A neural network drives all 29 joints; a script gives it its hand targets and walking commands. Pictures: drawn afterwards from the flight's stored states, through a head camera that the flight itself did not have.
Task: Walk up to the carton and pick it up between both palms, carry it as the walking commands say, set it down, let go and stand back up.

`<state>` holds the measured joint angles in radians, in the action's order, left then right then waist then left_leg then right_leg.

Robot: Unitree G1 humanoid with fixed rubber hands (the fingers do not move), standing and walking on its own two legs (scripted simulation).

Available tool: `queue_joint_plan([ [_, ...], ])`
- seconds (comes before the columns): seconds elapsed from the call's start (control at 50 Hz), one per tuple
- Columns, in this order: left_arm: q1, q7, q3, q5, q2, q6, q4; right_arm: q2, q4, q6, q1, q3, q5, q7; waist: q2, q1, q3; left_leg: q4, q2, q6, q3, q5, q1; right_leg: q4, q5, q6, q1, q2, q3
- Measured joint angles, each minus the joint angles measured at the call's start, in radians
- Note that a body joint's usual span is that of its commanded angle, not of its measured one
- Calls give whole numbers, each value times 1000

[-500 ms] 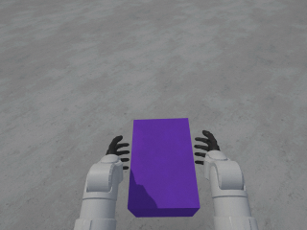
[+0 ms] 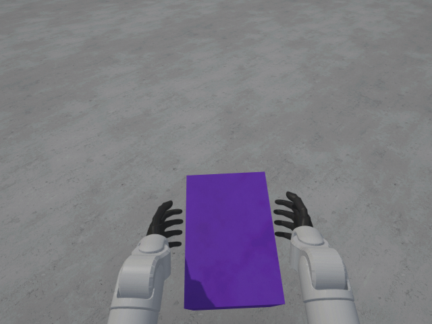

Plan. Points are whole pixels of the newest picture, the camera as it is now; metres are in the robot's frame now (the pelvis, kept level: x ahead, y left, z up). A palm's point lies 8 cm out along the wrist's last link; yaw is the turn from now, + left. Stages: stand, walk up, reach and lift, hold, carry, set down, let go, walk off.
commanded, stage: carry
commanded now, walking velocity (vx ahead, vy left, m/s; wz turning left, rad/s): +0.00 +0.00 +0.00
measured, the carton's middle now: (228, 241) +0.32 +0.00 -0.05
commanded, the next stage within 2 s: hold in 0.52 s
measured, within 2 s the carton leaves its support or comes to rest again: neither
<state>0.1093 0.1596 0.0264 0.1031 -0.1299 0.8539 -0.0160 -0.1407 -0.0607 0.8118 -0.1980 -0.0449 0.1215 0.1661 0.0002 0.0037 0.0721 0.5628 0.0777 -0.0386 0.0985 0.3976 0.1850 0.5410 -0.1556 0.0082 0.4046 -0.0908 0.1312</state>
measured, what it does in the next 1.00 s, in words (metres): stands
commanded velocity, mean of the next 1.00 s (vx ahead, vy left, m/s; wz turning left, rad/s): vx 0.00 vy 0.00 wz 0.00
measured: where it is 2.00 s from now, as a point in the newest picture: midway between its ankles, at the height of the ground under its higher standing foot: outside the picture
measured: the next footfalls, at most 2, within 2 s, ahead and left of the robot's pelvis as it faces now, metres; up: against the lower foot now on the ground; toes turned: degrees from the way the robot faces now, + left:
none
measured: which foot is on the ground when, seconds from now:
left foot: down 0.00-1.00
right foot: down 0.00-1.00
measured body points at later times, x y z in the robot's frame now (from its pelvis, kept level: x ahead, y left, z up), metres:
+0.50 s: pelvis +0.00 +0.01 +0.00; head +0.00 +0.01 +0.45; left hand +0.29 +0.14 +0.03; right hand +0.31 -0.13 +0.04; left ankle -0.07 +0.13 -0.73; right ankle +0.08 -0.13 -0.73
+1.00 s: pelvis -0.04 -0.01 +0.01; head -0.10 -0.04 +0.45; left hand +0.25 +0.14 +0.05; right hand +0.28 -0.12 +0.07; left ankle -0.07 +0.15 -0.73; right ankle +0.07 -0.14 -0.73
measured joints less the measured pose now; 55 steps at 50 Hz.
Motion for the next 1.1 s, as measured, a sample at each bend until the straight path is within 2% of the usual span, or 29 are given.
queue_joint_plan([
  [0.18, 7, -3, 4, 2, 0, -1, 19, -1, -23, -5, -6, -14, -2, -7, 7, 4, -4, -4, -4, 5, 6, 3, -14, 0, -2, 6, -10, -4, -5],
  [0.56, 22, -14, 22, 10, -2, -68, 75, -3, -73, -64, -17, -28, 3, -20, 2, 1, -34, -1, -1, 4, 12, 9, -23, 1, -4, 9, -17, -2, -9],
  [0.58, 15, -18, 12, 30, -1, -83, 97, -1, -80, -73, -4, -18, 22, -28, -6, 6, -48, -27, -8, 6, -15, -54, -52, -26, 33, 7, -52, 13, -32],
  [0.62, -18, -25, -11, 62, 1, -100, 134, 6, -87, -73, 38, 4, 41, -40, -24, 18, -58, -73, -20, 9, -60, -54, -105, -82, 27, 15, -115, 36, -81],
  [0.66, -52, -34, -20, 80, 3, -98, 141, 11, -79, -65, 75, 18, 39, -56, -28, 10, -57, -117, -40, 13, -101, -63, -146, -126, 69, 22, -159, 47, -140],
  [0.7, -81, -39, -13, 86, 3, -102, 122, 11, -72, -65, 86, 30, 34, -74, -38, -12, -58, -148, -49, 9, -136, -78, -179, -152, 57, 31, -190, 54, -169],
  [0.74, -87, -47, 7, 85, 2, -110, 109, 9, -80, -69, 66, 34, 40, -94, -57, -23, -63, -169, -49, 5, -164, -80, -206, -168, 47, 36, -215, 63, -181],
  [0.8, -54, -73, 33, 82, 2, -115, 123, 2, -119, -74, 7, 11, 76, -110, -79, -15, -78, -187, -48, -2, -192, -75, -238, -171, 55, 41, -247, 63, -170],
  [0.92, 82, -121, 111, 122, -8, -107, 280, -27, -231, -48, -120, -79, 143, -121, -75, 12, -104, -179, -57, -6, -205, -101, -269, -167, 74, 35, -285, 64, -181],
  [1.02, 211, -117, 222, 180, -37, -119, 407, -62, -307, -53, -221, -164, 177, -108, -41, 5, -128, -150, -57, -8, -212, -108, -245, -131, 81, 23, -262, 88, -217],
  [1.1, 276, -113, 281, 207, -59, -125, 460, -94, -378, -81, -301, -223, 207, -22, -36, -5, -127, -139, -52, -17, -228, -117, -221, -112, 82, 11, -242, 102, -223],
])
